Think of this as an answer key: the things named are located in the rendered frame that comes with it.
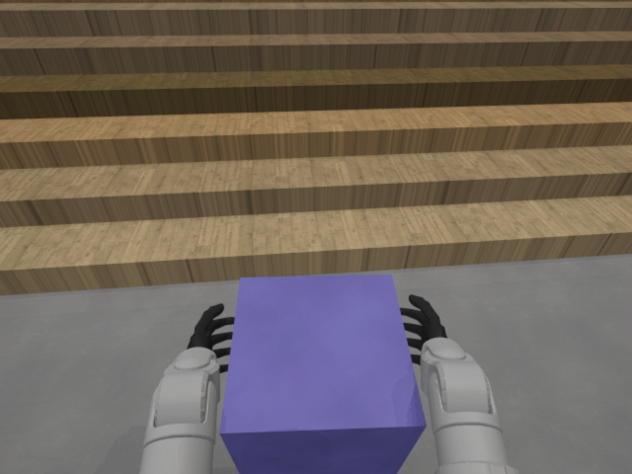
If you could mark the robot left hand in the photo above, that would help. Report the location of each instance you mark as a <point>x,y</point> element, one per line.
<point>206,326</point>

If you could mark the carton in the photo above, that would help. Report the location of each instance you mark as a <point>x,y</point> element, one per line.
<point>320,378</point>

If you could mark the right robot forearm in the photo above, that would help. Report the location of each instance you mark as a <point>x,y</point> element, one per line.
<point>466,424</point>

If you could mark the left robot forearm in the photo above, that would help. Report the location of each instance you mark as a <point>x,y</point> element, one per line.
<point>181,425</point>

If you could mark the robot right hand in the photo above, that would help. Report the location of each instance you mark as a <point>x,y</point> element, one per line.
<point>430,325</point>

